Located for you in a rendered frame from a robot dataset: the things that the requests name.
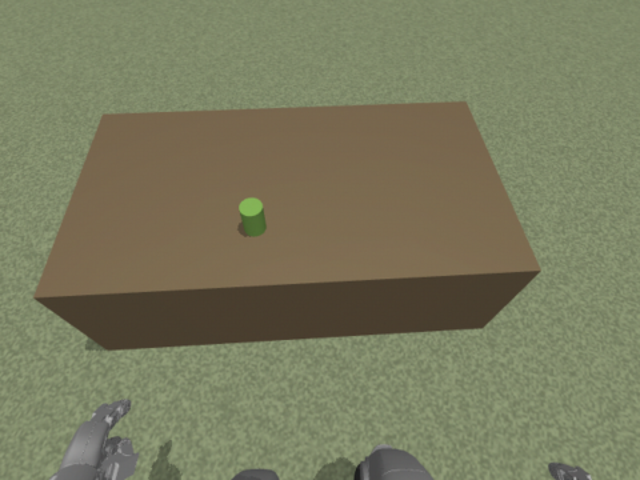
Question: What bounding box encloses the left robot hand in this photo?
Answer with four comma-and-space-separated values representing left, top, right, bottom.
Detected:
59, 399, 139, 480

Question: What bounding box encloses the can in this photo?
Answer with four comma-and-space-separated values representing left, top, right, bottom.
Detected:
239, 198, 266, 237

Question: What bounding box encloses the left robot arm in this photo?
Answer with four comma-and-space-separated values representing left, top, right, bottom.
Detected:
49, 464, 100, 480

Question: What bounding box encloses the right robot hand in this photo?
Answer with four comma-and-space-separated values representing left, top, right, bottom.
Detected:
548, 462, 592, 480

